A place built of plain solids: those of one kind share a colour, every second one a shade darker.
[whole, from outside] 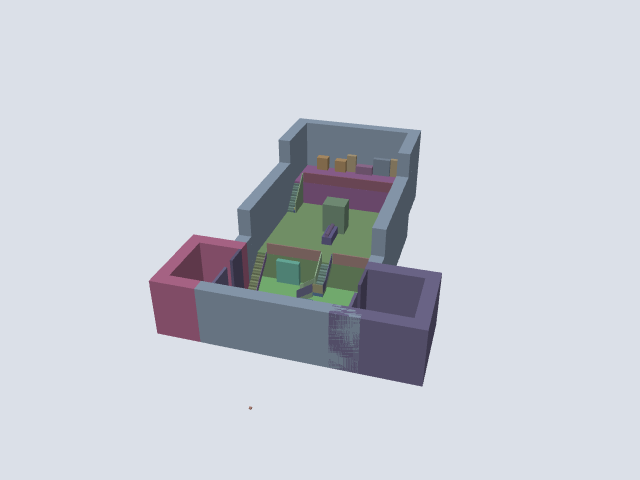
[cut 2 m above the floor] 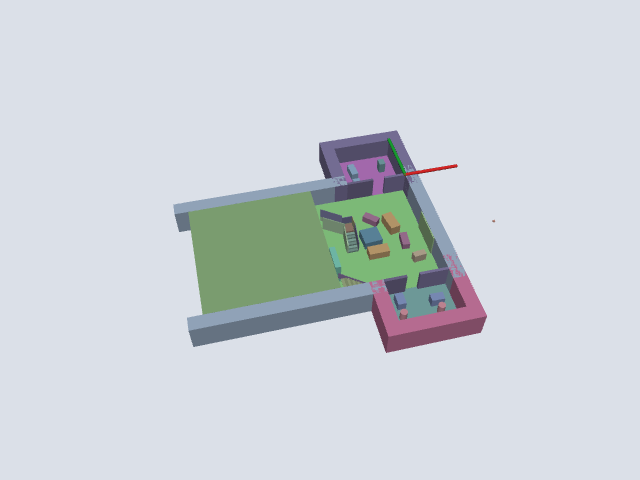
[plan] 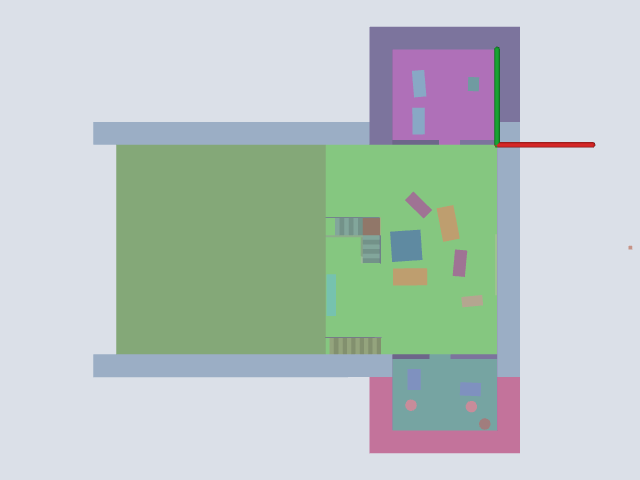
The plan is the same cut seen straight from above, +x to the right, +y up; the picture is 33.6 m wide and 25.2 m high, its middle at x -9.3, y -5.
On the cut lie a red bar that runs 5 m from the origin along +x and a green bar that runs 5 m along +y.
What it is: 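14 risers of 0.188 m by the long wall, from the gear floor up to the saw floor, 2.63 m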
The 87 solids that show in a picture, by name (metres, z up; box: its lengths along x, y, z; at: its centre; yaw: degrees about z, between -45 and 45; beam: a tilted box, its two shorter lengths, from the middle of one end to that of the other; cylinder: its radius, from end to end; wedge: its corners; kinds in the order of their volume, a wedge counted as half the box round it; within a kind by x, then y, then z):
{
 "wall_stone_1": {"box": [1.2, 13.4, 5.33], "at": [-25.1, -5.5, 7.32]},
 "wall_stone_2": {"box": [6.9, 1.2, 7.75], "at": [-22.25, -11.6, 6.11]},
 "wall_stone_3": {"box": [6.9, 1.2, 7.75], "at": [-22.25, 0.6, 6.11]},
 "wall_stone_4": {"box": [13.4, 1.2, 7.96], "at": [-14.5, -11.6, 3.58]},
 "wall_stone_5": {"box": [13.4, 1.2, 7.96], "at": [-14.5, 0.6, 3.58]},
 "wall_stone_6": {"box": [4.7, 1.2, 5.33], "at": [-7.85, -11.6, 2.27]},
 "wall_stone_7": {"box": [4.7, 1.2, 5.33], "at": [-7.85, 0.6, 2.27]},
 "wall_stone_8": {"box": [1.2, 13.4, 5.33], "at": [0.6, -5.5, 2.27]},
 "floor_saw_floorboards_1": {"box": [11.0, 11.0, 3.03], "at": [-14.5, -5.5, 1.12]},
 "wall_metal_1": {"box": [1.2, 6.2, 5.33], "at": [-6.1, 3.1, 2.27]},
 "wall_metal_2": {"box": [1.95, 0.25, 5.33], "at": [-4.53, -11.12, 2.27]},
 "wall_metal_3": {"box": [2.45, 0.25, 5.33], "at": [-4.28, 0.12, 2.27]},
 "wall_metal_4": {"box": [7.9, 1.2, 5.33], "at": [-2.75, 5.6, 2.27]},
 "wall_metal_5": {"box": [2.45, 0.25, 5.33], "at": [-1.23, -11.12, 2.27]},
 "wall_metal_6": {"box": [1.95, 0.25, 5.33], "at": [-0.97, 0.12, 2.27]},
 "wall_metal_7": {"box": [1.2, 7.4, 5.33], "at": [0.6, 2.5, 2.27]},
 "floor_attic_concrete_1": {"box": [4.5, 11.0, 2.82], "at": [-22.25, -5.5, 3.64]},
 "wall_brick_1": {"box": [1.2, 5.2, 5.33], "at": [-6.1, -13.6, 2.27]},
 "wall_brick_2": {"box": [7.9, 1.2, 5.33], "at": [-2.75, -15.6, 2.27]},
 "wall_brick_3": {"box": [1.2, 6.4, 5.33], "at": [0.6, -13.0, 2.27]},
 "floor_gearfloor_brick_1": {"box": [9.0, 11.0, 0.4], "at": [-4.5, -5.5, -0.2]},
 "sawframe_1": {"box": [1.8, 2.2, 3.0], "at": [-15.4, -5.2, 4.13]},
 "floor_chiproom_asphalt_1": {"box": [5.5, 5.0, 0.4], "at": [-2.75, 2.5, -0.2]},
 "floor_boiler_concrete_1": {"box": [5.5, 4.0, 0.4], "at": [-2.75, -13.0, -0.2]},
 "cart_gear_1": {"box": [1.8, 0.9, 0.76], "at": [-4.57, -6.94, 0.38], "yaw": 0.4},
 "cart_gear_2": {"box": [0.9, 1.8, 0.91], "at": [-2.57, -4.13, 0.46], "yaw": 11.1},
 "flywheel_1": {"box": [0.5, 2.2, 2.32], "at": [-8.71, -7.89, 1.16]},
 "grinder_attic_1": {"box": [0.8, 1.2, 1.39], "at": [-24.06, -9.03, 5.75]},
 "grinder_attic_2": {"box": [0.8, 1.2, 1.26], "at": [-24.06, -6.99, 5.69]},
 "dustheap_gear_1": {"box": [1.6, 1.6, 0.8], "at": [-4.77, -5.31, 0.4], "yaw": 3.9},
 "rolls_1": {"box": [2.4, 0.95, 0.8], "at": [-13.3, -5.2, 3.03]},
 "cabinet_attic_1": {"box": [0.45, 1.0, 1.86], "at": [-24.23, -5.83, 5.99]},
 "cabinet_attic_2": {"box": [0.45, 1.0, 1.91], "at": [-24.23, -1.05, 6.01]},
 "bladerack_attic_1": {"box": [0.5, 1.8, 1.82], "at": [-24.21, -2.51, 5.97]},
 "rail_attic_1": {"box": [0.12, 10.0, 1.1], "at": [-20.06, -5.0, 5.61]},
 "motor_boiler_1": {"box": [0.7, 1.1, 0.79], "at": [-4.36, -12.32, 0.39], "yaw": -0.2},
 "motor_boiler_2": {"box": [1.1, 0.7, 0.82], "at": [-1.4, -12.83, 0.41], "yaw": -2.2},
 "bench_attic_1": {"box": [0.75, 1.8, 0.88], "at": [-24.09, -4.37, 5.5]},
 "rail_saw_1": {"box": [0.12, 5.17, 1.1], "at": [-9.06, -7.46, 3.18]},
 "rail_saw_2": {"box": [0.12, 3.73, 1.1], "at": [-9.06, -1.86, 3.18]},
 "barrow_gear_1": {"box": [1.4, 0.65, 0.65], "at": [-4.13, -3.17, 0.33], "yaw": -44.4},
 "barrow_gear_2": {"box": [0.65, 1.4, 0.63], "at": [-1.95, -6.22, 0.32], "yaw": -5.3},
 "barrow_chiproom_1": {"box": [0.65, 1.4, 0.63], "at": [-4.12, 1.24, 0.31], "yaw": 0.5},
 "barrow_chiproom_2": {"box": [0.65, 1.4, 0.66], "at": [-4.1, 3.21, 0.33], "yaw": 4.8},
 "slidingdoor_gear_1": {"box": [0.1, 3.2, 2.8], "at": [-0.06, -6.3, 1.4]},
 "wall_1": {"wedge": [[-20.0, -10.15, 2.58], [-20.0, -10.15, 6.07], [-20.0, -10.05, 2.58], [-20.0, -10.05, 6.07], [-17.51, -10.15, 2.58], [-17.51, -10.15, 3.82], [-17.51, -10.05, 2.58], [-17.51, -10.05, 3.82]]},
 "wall_2": {"wedge": [[-9.0, -4.85, 2.19], [-9.0, -4.85, 3.59], [-9.0, -4.75, 2.19], [-9.0, -4.75, 3.59], [-7.06, -4.85, 0.88], [-7.06, -4.85, 2.28], [-7.06, -4.75, 0.88], [-7.06, -4.75, 2.28]]},
 "wall_3": {"wedge": [[-7.16, -5.87, -0.05], [-7.16, -5.87, 1.35], [-7.16, -4.75, 0.71], [-7.16, -4.75, 2.11], [-7.06, -5.87, -0.05], [-7.06, -5.87, 1.35], [-7.06, -4.75, 0.71], [-7.06, -4.75, 2.11]]},
 "wall_4": {"wedge": [[-6.16, -5.87, -0.05], [-6.16, -5.87, 0.47], [-6.16, -4.75, 0.71], [-6.16, -4.75, 1.23], [-6.11, -5.87, -0.05], [-6.11, -5.87, 0.47], [-6.11, -4.75, 0.71], [-6.11, -4.75, 1.23]]},
 "step_fra_1": {"box": [0.25, 0.85, 0.28], "at": [-8.68, -10.57, 2.12]},
 "step_fra_2": {"box": [0.25, 0.85, 0.28], "at": [-8.46, -10.57, 1.93]},
 "step_fra_3": {"box": [0.25, 0.85, 0.28], "at": [-8.23, -10.57, 1.74]},
 "step_fra_4": {"box": [0.25, 0.85, 0.28], "at": [-8.01, -10.57, 1.55]},
 "step_fra_5": {"box": [0.25, 0.85, 0.28], "at": [-7.79, -10.57, 1.36]},
 "step_fra_6": {"box": [0.25, 0.85, 0.28], "at": [-7.56, -10.57, 1.17]},
 "step_fra_7": {"box": [0.25, 0.85, 0.28], "at": [-7.34, -10.57, 0.98]},
 "step_fra_8": {"box": [0.25, 0.85, 0.28], "at": [-7.12, -10.57, 0.79]},
 "step_fra_9": {"box": [0.25, 0.85, 0.28], "at": [-6.89, -10.57, 0.61]},
 "step_fra_10": {"box": [0.25, 0.85, 0.28], "at": [-6.67, -10.57, 0.42]},
 "step_fra_11": {"box": [0.25, 0.85, 0.28], "at": [-6.45, -10.57, 0.23]},
 "step_fra_12": {"box": [0.25, 0.85, 0.23], "at": [-6.22, -10.57, 0.06]},
 "step_1": {"box": [0.24, 0.9, 0.24], "at": [-8.39, -4.3, 2.02]},
 "step_2": {"box": [0.24, 0.9, 0.24], "at": [-8.15, -4.3, 1.85]},
 "step_3": {"box": [0.24, 0.9, 0.24], "at": [-7.91, -4.3, 1.69]},
 "step_4": {"box": [0.24, 0.9, 0.24], "at": [-7.67, -4.3, 1.52]},
 "step_5": {"box": [0.24, 0.9, 0.24], "at": [-7.42, -4.3, 1.36]},
 "step_6": {"box": [0.24, 0.9, 0.24], "at": [-7.18, -4.3, 1.19]},
 "step_7": {"box": [0.9, 0.24, 0.21], "at": [-6.61, -6.08, 0.06]},
 "step_8": {"box": [0.9, 0.24, 0.24], "at": [-6.61, -5.84, 0.21]},
 "step_9": {"box": [0.9, 0.24, 0.24], "at": [-6.61, -5.6, 0.37]},
 "step_10": {"box": [0.9, 0.24, 0.24], "at": [-6.61, -5.36, 0.54]},
 "step_11": {"box": [0.9, 0.24, 0.24], "at": [-6.61, -5.11, 0.7]},
 "step_12": {"box": [0.9, 0.24, 0.24], "at": [-6.61, -4.87, 0.86]},
 "oildrum_boiler_1": {"cylinder": 0.3, "from": [-4.52, -13.68, 0.0], "to": [-4.52, -13.68, 0.89]},
 "oildrum_boiler_2": {"cylinder": 0.3, "from": [-1.35, -13.75, 0.0], "to": [-1.35, -13.75, 0.89]},
 "toolchest_gear_1": {"box": [1.1, 0.55, 0.8], "at": [-1.31, -8.21, 0.4], "yaw": 5.8},
 "bin_chiproom_1": {"box": [0.58, 0.74, 1.07], "at": [-1.24, 3.18, 0.54], "yaw": -1.3},
 "oildrum_boiler_far_1": {"cylinder": 0.3, "from": [-0.65, -14.66, 0.0], "to": [-0.65, -14.66, 0.9]},
 "rail_1": {"wedge": [[-9.0, -3.85, 2.71], [-9.0, -3.85, 3.59], [-9.0, -3.8, 2.71], [-9.0, -3.8, 3.59], [-7.06, -3.85, 1.39], [-7.06, -3.85, 2.28], [-7.06, -3.8, 1.39], [-7.06, -3.8, 2.28]]},
 "rail_2": {"box": [0.9, 0.05, 0.89], "at": [-6.61, -3.83, 1.67]},
 "rail_3": {"wedge": [[-6.16, -6.24, 0.22], [-6.16, -6.24, 1.1], [-6.16, -4.75, 1.22], [-6.16, -4.75, 2.11], [-6.11, -6.24, 0.22], [-6.11, -6.24, 1.1], [-6.11, -4.75, 1.22], [-6.11, -4.75, 2.11]]},
 "floor_l1a_1": {"box": [0.9, 0.9, 0.24], "at": [-6.61, -4.3, 1.03]},
 "wall_fra_1": {"wedge": [[-9.03, -10.15, 2.13], [-9.03, -10.15, 2.75], [-9.03, -10.1, 2.13], [-9.03, -10.1, 2.75], [-6.43, -10.15, -0.05], [-6.43, -10.15, 0.57], [-6.43, -10.1, -0.05], [-6.43, -10.1, 0.57]]},
 "log_onrolls_1": {"wedge": [[-14.3, -5.38, 3.69], [-14.3, -5.28, 3.8], [-14.3, -5.12, 3.8], [-14.3, -5.02, 3.69], [-12.1, -5.38, 3.69], [-12.1, -5.28, 3.8], [-12.1, -5.12, 3.8], [-12.1, -5.02, 3.69]]},
 "rail_l1ab_1": {"box": [0.05, 0.95, 0.89], "at": [-6.13, -4.28, 1.67]},
 "floor_key_asphalt_1": {"box": [5.5, 0.02, 0.1], "at": [-2.75, 5.0, -0.05]},
 "floor_key_concrete_1": {"box": [5.5, 0.02, 0.1], "at": [-2.75, -15.0, -0.05]}
}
